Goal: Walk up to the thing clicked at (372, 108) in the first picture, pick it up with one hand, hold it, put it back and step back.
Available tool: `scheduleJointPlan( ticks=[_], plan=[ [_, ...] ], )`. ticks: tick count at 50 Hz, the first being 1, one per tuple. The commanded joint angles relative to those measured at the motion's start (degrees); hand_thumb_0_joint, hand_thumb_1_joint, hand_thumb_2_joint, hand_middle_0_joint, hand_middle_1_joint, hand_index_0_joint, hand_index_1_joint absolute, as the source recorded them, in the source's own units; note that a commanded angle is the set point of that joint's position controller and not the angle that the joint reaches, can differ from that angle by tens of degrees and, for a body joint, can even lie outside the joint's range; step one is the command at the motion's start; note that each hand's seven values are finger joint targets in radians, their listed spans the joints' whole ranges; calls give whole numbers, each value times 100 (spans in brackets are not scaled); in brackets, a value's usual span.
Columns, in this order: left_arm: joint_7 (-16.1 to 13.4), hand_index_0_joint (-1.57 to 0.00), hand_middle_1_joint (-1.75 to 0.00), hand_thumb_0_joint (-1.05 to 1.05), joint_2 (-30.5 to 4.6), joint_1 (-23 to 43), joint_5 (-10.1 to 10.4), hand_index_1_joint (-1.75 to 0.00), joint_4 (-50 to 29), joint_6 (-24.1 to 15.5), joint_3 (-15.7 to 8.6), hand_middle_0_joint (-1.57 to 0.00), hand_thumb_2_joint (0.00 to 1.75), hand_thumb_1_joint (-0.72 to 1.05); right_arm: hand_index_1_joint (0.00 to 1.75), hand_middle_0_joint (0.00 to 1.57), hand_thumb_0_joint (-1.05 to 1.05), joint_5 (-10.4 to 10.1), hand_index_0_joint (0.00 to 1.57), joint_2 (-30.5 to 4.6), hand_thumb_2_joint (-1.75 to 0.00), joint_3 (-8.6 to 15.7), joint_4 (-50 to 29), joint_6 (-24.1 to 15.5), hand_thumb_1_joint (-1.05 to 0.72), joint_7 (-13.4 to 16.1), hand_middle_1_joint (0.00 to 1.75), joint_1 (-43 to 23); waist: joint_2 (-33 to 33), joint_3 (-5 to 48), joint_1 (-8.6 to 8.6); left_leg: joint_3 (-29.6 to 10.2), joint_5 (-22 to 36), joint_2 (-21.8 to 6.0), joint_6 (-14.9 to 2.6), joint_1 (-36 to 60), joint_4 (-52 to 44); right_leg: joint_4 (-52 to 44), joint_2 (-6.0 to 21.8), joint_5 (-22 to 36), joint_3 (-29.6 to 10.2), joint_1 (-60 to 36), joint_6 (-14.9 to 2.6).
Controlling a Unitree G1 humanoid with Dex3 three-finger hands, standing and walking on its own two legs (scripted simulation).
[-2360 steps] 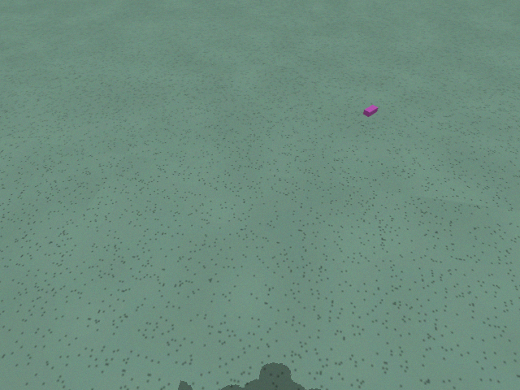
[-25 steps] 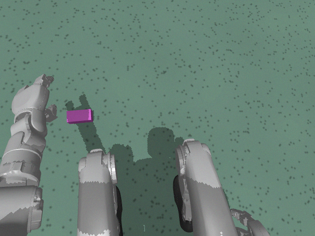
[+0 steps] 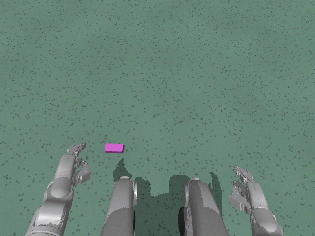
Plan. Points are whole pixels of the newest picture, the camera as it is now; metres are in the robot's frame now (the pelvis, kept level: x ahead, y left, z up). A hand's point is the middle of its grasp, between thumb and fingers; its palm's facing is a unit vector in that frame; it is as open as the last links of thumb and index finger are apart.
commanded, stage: home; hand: left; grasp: from above
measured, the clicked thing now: (114, 148) +0.48 +0.23 -0.55
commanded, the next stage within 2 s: none
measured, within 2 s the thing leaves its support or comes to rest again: neither
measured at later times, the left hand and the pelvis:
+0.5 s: hand (59, 182) +0.23 +0.19 +0.09, palm faces +0.09 -0.97 -0.22, open 7.4 cm; pelvis +0.06 +0.01 +0.14, yaw +2 degrees
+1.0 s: hand (61, 190) +0.21 +0.18 +0.10, palm faces +0.10 -0.97 -0.21, open 7.4 cm; pelvis +0.06 +0.00 +0.14, yaw +3 degrees
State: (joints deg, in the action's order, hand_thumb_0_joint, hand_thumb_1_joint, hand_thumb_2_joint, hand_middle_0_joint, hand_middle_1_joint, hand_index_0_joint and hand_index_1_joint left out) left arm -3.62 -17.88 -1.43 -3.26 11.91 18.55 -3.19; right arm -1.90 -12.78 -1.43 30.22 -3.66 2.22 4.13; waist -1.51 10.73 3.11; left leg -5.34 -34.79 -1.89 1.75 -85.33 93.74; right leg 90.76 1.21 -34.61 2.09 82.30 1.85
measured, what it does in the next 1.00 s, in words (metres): rises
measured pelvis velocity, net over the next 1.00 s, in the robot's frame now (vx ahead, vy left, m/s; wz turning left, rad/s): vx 0.06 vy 0.00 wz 0.05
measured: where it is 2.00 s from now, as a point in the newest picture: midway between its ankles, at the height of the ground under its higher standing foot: outside the picture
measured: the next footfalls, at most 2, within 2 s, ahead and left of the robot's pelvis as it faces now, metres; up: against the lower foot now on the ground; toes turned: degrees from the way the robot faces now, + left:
none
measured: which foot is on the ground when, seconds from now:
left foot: down 0.00-1.00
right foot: down 0.00-1.00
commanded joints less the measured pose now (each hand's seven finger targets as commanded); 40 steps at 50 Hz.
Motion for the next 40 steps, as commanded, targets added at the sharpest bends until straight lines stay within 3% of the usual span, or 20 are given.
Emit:
scheduleJointPlan(
  ticks=[1,2,5,7,18,20,28,30,40],
  plan=[
    [-172,-20,-30,0,-565,187,360,-30,-1338,-12,-461,-20,90,90,30,20,0,-57,20,-815,-90,288,-588,-381,-90,325,30,420,-449,2041,177,26,463,77,-243,2624,-2174,-2022,-142,683,-9,-1963,-277],
    [-180,-20,-30,0,-580,22,414,-30,-1383,32,-542,-20,90,90,30,20,0,-58,20,-806,-90,265,-618,-417,-90,386,30,452,-486,2015,114,-18,512,74,-233,2834,-2341,-2138,-146,729,7,-2099,-280],
    [-172,-20,-30,0,-393,-435,565,-30,-1524,152,-498,-20,90,90,30,20,0,-52,20,-745,-90,219,-618,-528,-90,523,30,574,-415,1816,125,44,953,68,-220,3252,-2690,-2538,-163,1099,35,-2636,-261],
    [-173,-20,-30,0,-322,-703,635,-30,-1714,197,-499,-20,90,90,30,20,0,-47,20,-706,-90,195,-678,-613,-90,617,30,639,-407,1588,114,53,943,82,-223,3475,-2996,-2858,-174,1104,52,-2929,-248],
    [-74,-20,-30,0,-40,-2372,697,-30,-2804,457,-281,-20,90,90,30,20,0,48,20,-565,-90,211,-871,-939,-90,877,30,1033,-295,936,-10,289,2141,143,-182,4808,-4106,-4117,-273,2074,197,-4493,-196],
    [-46,-20,-30,0,-15,-2532,665,-30,-2916,512,-274,-20,90,90,30,20,0,65,20,-574,-90,204,-946,-982,-90,903,30,995,-305,595,-28,290,1977,141,-193,4875,-4278,-4265,-285,1918,230,-4491,-191],
    [161,-20,-30,0,0,-2702,630,-30,-3067,599,-201,-20,90,90,30,20,0,122,20,-647,-90,252,-940,-1195,-90,918,30,886,-16,102,-30,323,1701,170,-228,5028,-4596,-4596,-282,1609,297,-4650,-148],
    [212,-20,-30,0,11,-2523,618,-30,-3054,577,-151,-20,90,90,30,20,0,142,20,-677,-90,272,-895,-1237,-90,905,30,896,-83,126,33,321,1843,168,-218,5117,-4579,-4564,-278,1726,284,-4629,-153],
    [237,-20,-30,0,-67,-2468,556,-30,-3060,519,-204,-20,90,90,30,20,0,176,20,-679,-90,267,-826,-1350,-90,877,30,807,-179,280,-74,308,2018,189,-203,5217,-4549,-4503,-244,1905,246,-4794,-152]
  ],
)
